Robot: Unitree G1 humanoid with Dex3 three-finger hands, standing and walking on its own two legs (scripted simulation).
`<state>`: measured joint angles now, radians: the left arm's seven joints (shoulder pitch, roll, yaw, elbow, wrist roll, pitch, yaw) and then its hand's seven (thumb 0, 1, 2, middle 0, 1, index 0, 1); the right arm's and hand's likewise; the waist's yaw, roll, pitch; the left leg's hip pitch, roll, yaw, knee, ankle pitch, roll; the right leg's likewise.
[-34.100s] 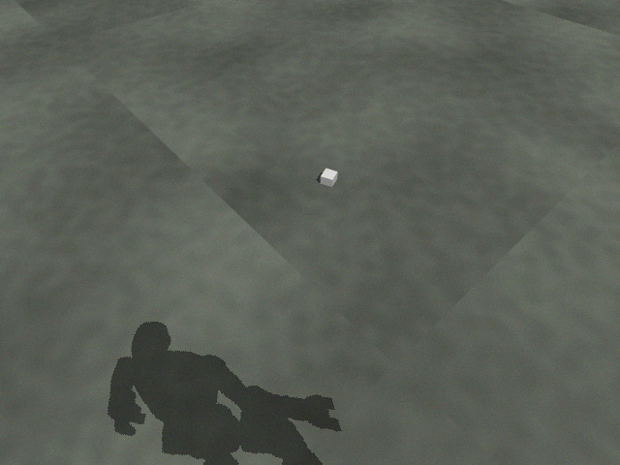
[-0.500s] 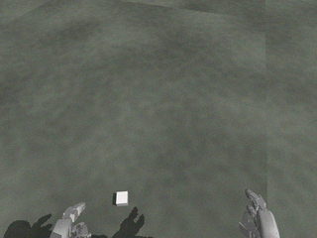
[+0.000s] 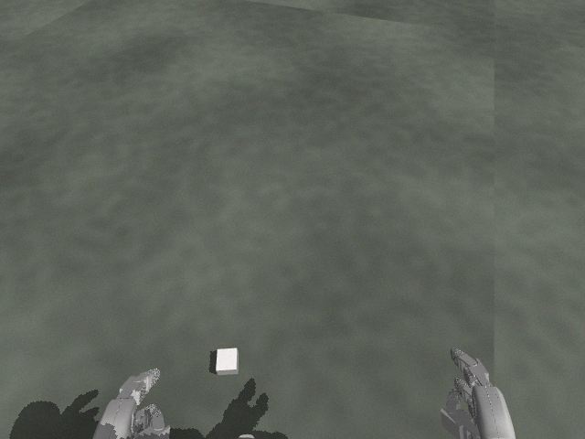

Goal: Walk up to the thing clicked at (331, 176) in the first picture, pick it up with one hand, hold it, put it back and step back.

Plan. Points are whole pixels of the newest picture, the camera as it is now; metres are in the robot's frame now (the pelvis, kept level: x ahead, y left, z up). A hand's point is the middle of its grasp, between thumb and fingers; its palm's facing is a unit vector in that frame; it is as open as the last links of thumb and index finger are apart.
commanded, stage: stand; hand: left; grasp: from above
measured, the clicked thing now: (227, 361) +0.47 +0.21 -0.69
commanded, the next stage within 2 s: none
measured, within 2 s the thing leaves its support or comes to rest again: neither
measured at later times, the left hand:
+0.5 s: hand out of the picture +0.05 +0.24 -0.11, palm faces +0.05 -0.95 -0.32, open 7.4 cm
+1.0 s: hand out of the picture +0.02 +0.24 -0.10, palm faces +0.03 -0.94 -0.33, open 7.4 cm
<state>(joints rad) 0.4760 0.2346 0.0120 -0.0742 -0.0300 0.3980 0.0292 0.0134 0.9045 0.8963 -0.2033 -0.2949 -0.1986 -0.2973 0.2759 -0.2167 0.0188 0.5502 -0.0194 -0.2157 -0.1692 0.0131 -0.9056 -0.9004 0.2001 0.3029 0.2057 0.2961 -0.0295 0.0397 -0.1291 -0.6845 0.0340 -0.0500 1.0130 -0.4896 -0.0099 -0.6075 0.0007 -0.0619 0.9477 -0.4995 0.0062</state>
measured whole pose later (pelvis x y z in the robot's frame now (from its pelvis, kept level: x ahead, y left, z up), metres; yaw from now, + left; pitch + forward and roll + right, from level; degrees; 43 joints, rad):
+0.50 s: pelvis -0.01 +0.01 +0.05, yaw +0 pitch -3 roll +0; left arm 0.23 0.28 0.04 0.95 0.04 0.02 0.04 0.01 0.90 0.90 -0.20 -0.30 -0.20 -0.30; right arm 0.19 -0.27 -0.04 0.99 -0.04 -0.02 -0.02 0.01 -0.91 -0.90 0.20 0.30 0.20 0.30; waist 0.03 0.00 0.05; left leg -0.25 -0.01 -0.01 0.57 -0.28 0.01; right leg -0.20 -0.04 -0.03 0.56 -0.31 0.03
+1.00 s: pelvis -0.02 +0.00 +0.06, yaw +1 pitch -4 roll +0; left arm 0.18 0.30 0.03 1.13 0.03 0.00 0.03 0.01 0.90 0.90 -0.21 -0.30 -0.20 -0.30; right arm 0.16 -0.30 -0.04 1.12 -0.03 0.00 -0.01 0.01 -0.91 -0.90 0.20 0.30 0.20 0.30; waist 0.02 0.01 0.06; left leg -0.15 0.01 -0.02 0.39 -0.17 -0.01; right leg -0.09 -0.02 -0.05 0.37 -0.20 0.01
